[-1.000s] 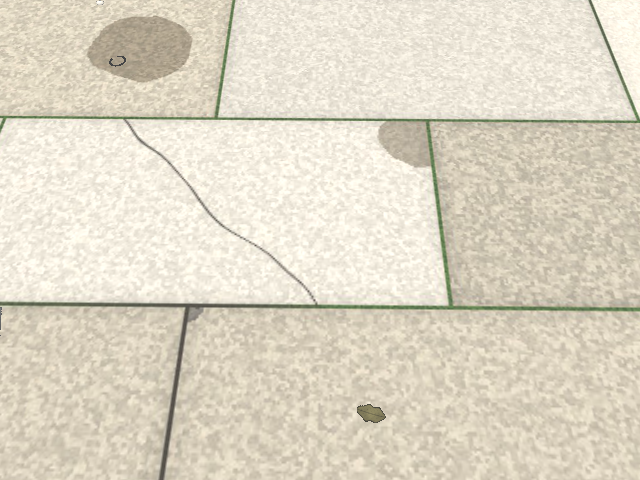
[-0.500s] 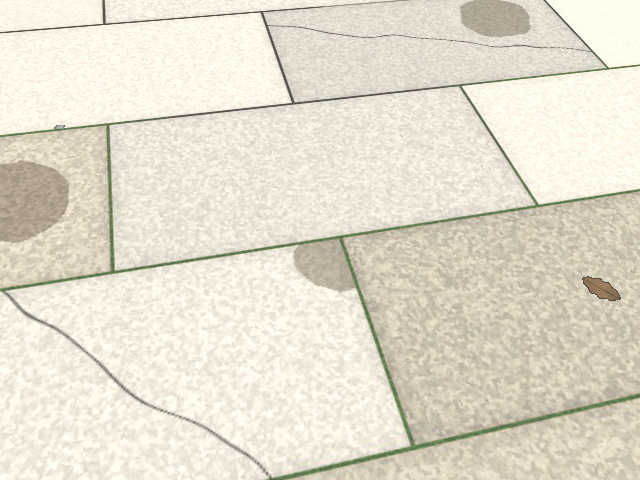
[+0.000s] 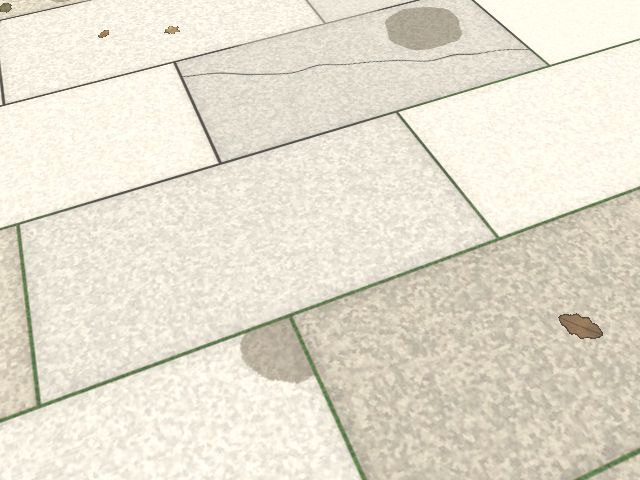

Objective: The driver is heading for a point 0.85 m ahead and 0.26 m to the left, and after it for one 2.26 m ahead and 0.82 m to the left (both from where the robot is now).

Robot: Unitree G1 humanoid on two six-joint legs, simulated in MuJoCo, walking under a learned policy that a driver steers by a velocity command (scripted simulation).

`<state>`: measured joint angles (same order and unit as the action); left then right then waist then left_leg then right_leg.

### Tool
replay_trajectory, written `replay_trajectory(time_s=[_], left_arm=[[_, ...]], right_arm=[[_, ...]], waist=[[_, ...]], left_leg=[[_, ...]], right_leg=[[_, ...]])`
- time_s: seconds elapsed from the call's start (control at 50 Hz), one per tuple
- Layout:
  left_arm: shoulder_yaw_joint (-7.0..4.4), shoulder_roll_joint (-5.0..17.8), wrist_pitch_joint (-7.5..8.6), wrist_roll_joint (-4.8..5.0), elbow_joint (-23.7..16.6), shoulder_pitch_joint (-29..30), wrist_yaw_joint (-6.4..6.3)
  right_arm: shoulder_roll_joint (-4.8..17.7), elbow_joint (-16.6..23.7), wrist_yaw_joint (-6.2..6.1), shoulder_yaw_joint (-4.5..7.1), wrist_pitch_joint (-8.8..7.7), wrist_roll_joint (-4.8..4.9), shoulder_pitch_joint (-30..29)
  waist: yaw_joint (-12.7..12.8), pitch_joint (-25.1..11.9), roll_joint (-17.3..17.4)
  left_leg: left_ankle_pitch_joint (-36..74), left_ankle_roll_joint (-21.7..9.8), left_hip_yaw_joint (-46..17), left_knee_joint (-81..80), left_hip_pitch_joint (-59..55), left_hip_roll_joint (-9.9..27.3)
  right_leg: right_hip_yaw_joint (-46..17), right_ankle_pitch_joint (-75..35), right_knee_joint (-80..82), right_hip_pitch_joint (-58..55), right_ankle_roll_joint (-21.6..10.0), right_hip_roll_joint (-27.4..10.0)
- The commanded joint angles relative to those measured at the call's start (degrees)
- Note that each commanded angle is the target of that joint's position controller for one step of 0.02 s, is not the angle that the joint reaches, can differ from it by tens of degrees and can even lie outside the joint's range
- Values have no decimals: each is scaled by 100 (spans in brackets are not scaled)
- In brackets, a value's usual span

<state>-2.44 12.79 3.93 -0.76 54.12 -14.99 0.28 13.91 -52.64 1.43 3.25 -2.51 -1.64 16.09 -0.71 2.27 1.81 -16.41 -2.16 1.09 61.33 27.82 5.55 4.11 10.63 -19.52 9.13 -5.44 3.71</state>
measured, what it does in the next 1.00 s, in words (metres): walks ahead: left foot, then right foot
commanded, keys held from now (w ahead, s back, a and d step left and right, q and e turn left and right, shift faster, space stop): w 0.64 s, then w+q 0.36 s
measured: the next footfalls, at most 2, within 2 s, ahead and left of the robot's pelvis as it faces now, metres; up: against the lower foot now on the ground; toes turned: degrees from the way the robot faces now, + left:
left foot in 0.32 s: +0.35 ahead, +0.12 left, +0.00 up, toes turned +5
right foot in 0.88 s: +0.64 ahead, -0.07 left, +0.00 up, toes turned +2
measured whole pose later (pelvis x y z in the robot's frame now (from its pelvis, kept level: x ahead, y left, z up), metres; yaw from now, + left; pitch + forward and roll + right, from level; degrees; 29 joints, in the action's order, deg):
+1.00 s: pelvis +0.53 +0.01 -0.01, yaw +9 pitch +0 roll +0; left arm -2.6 12.0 4.6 -2.0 50.6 -7.2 -0.3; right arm 14.0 -56.0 0.2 4.0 -2.9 -0.6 20.1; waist -2.3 2.6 1.8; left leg -20.5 -5.1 -0.5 63.2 19.8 0.1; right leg 7.0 9.9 -27.3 18.1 -3.0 -0.6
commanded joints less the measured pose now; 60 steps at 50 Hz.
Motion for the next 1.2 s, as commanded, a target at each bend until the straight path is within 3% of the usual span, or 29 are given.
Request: replay_trajectory(time_s=[0.02,0.12,0.24,0.28,0.3,0.32,0.34,0.36,0.38,0.4,0.42,0.46,0.52,0.58,0.66,0.76,0.82,0.84,0.86,0.88,0.9,0.92,0.94,0.96,1.0,1.08,1.2], left_arm=[[-115,640,172,63,-54,-305,-34],[-80,628,183,21,152,-697,-18],[-98,794,145,-45,437,-1119,-105],[-118,874,133,-71,460,-982,-133],[-134,932,117,-86,471,-911,-133],[-123,911,92,-76,465,-847,-124],[-50,704,98,-33,312,-926,-108],[36,123,100,157,251,-1621,-40],[-99,662,85,5,287,-1227,-57],[-129,689,100,9,151,-782,-32],[-100,576,123,5,103,-530,-14],[-78,392,-6,-121,152,-606,33],[-64,255,-151,-146,118,-480,106],[-56,288,-205,-147,-133,266,134],[2,201,-171,-97,-434,1151,153],[26,240,-108,-62,-714,1798,125],[-25,409,-10,-33,-779,1595,88],[-71,498,38,-34,-678,1174,57],[-146,623,113,-72,-426,360,2],[-270,1022,193,-211,-241,-621,-84],[-434,1687,166,-320,-282,-1040,-119],[-383,1383,60,-188,-351,-704,-93],[-257,902,38,-135,-458,-165,-77],[-180,581,66,-107,-494,160,-60],[-114,351,136,-71,-411,239,-108],[-145,434,313,-1,-233,-152,-110],[-150,493,318,-41,-103,-492,-108]], right_arm=[[254,238,59,78,75,-60,89],[176,594,82,3,51,-2,-1012],[293,889,44,-20,-1,15,-1685],[369,817,2,23,-49,16,-1344],[455,645,-42,75,-82,7,-794],[570,302,-99,148,-137,-34,192],[1026,68,-172,274,-182,-165,1234],[1600,23,-150,398,-171,-184,1418],[1313,99,-102,347,-109,56,891],[939,207,-93,243,-110,98,252],[597,219,-69,149,-150,76,-20],[300,83,-101,47,-222,89,-126],[425,-135,-107,58,-343,112,270],[495,-254,-115,62,-352,117,546],[424,-385,-123,23,-331,124,899],[527,-515,-174,41,-276,79,1245],[676,-468,-211,97,-240,33,1020],[734,-436,-212,121,-236,36,884],[717,-411,-192,122,-233,68,772],[523,-260,-169,73,-252,125,714],[-128,-28,-164,-48,-236,335,1215],[422,-97,-206,92,-170,196,1186],[497,-96,-187,146,-131,147,889],[359,-67,-137,127,-123,131,649],[242,-29,-46,148,1,14,541],[98,181,76,135,201,-17,131],[60,663,204,37,221,-11,-1088]], waist=[[-68,49,-548],[147,322,-514],[277,455,-493],[64,270,-530],[-179,-37,-529],[-591,-555,-341],[-889,-1272,163],[-509,-1844,1515],[-425,-1520,601],[-199,-706,257],[-108,-335,-56],[187,-133,147],[262,-114,146],[148,162,110],[-79,322,122],[-268,323,205],[-62,215,292],[140,47,297],[502,-365,56],[843,-1091,-401],[665,-1855,-1660],[551,-1831,-1286],[337,-1003,-737],[247,-495,-505],[37,-141,-754],[-58,-86,-633],[105,237,-573]], left_leg=[[486,135,-26,-253,696,161],[1417,212,137,-1668,886,93],[1309,-132,271,-2680,715,-170],[860,-330,378,-2916,81,-407],[684,-438,463,-3048,-614,-611],[847,-580,516,-3376,-1811,-735],[415,-877,-690,-3459,-3340,360],[9,-1657,-3671,-4252,-4621,1918],[-297,-1556,-3937,-4614,-4137,1690],[-278,-1394,-2936,-4640,-3332,1531],[296,-1249,-2319,-4840,-2681,1272],[1024,-947,-1445,-5062,-1969,815],[1606,-1010,-1007,-5251,-1830,698],[1421,-1031,-796,-5537,-1962,616],[1807,-951,-549,-5553,-2195,457],[2581,-991,-733,-5089,-2745,549],[3135,-882,-945,-4605,-2869,665],[3570,-802,-952,-4193,-2796,614],[3753,-682,-756,-3252,-2568,337],[2737,-548,-497,-1808,-1712,-34],[-434,-275,104,124,247,-928],[-1288,-373,-346,876,742,-805],[-824,-413,-479,1007,887,-475],[-397,-382,-462,827,796,-259],[-66,-277,-412,507,517,-46],[496,-128,-278,410,822,41],[1552,-31,49,-1187,1081,21]], right_leg=[[-1154,-1436,1210,-317,-766,-1485],[-795,-1799,1305,-450,-699,-1356],[-719,-2536,1034,-1342,-585,-1656],[-582,-3777,448,-1498,-460,-1660],[-492,-4487,-263,-1478,-383,-1586],[-276,-4464,-1435,-1140,-271,-1329],[-68,-2715,-3162,7,-152,-1011],[6,1672,-5225,2036,78,195],[-870,1745,-5680,2496,-36,-58],[-819,1190,-5596,2675,-67,-376],[-770,810,-5277,2527,-57,-587],[-707,559,-4748,2014,54,-827],[-534,348,-4431,2031,211,-873],[-393,-218,-3781,2652,383,-1035],[-197,-852,-2495,2746,511,-987],[-123,-871,-1578,2541,520,-736],[-194,-322,-1189,1932,378,-598],[-161,-125,-980,1336,307,-463],[-118,-282,-543,266,189,-377],[-944,127,-422,-1174,-61,-1207],[-3270,820,4,-2763,-588,-2857],[-4075,1188,443,-2344,-715,-2957],[-3203,1425,517,-1591,-575,-2720],[-2443,1021,718,-898,-451,-2444],[-1430,215,951,-225,-178,-2020],[-564,-806,1128,-212,-220,-1947],[383,-1405,1199,-404,-231,-1783]])
Keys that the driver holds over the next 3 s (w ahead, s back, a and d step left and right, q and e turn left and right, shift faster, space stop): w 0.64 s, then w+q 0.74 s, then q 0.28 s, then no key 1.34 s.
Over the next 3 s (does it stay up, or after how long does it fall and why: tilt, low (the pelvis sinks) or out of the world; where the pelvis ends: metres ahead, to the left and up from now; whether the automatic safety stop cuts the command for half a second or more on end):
stays up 0.88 0.15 0.00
